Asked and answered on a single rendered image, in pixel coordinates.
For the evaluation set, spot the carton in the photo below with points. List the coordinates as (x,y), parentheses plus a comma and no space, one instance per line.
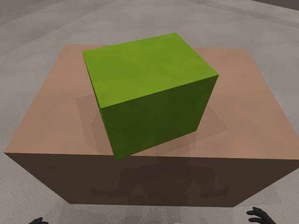
(149,91)

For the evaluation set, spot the robot right hand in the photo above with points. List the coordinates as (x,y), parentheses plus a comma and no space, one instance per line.
(265,219)

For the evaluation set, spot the pedestal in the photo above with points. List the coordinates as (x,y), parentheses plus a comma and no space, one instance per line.
(243,144)

